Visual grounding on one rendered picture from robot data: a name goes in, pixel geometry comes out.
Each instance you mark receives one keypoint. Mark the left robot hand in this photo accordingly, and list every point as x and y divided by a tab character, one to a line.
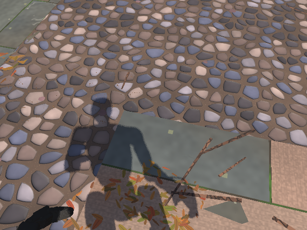
45	216

